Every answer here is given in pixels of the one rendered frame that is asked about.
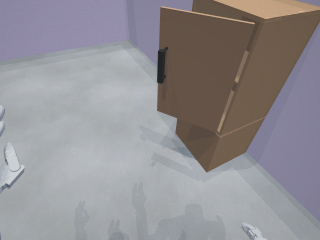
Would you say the left robot hand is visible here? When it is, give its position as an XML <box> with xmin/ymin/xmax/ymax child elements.
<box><xmin>0</xmin><ymin>105</ymin><xmax>25</xmax><ymax>194</ymax></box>

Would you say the right robot hand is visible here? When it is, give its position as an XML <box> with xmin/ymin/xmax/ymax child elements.
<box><xmin>241</xmin><ymin>222</ymin><xmax>267</xmax><ymax>240</ymax></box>

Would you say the handle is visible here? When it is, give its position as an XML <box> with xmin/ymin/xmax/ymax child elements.
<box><xmin>157</xmin><ymin>47</ymin><xmax>168</xmax><ymax>84</ymax></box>

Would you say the cupboard door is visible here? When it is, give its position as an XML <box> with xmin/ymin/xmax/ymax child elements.
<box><xmin>157</xmin><ymin>6</ymin><xmax>255</xmax><ymax>133</ymax></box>

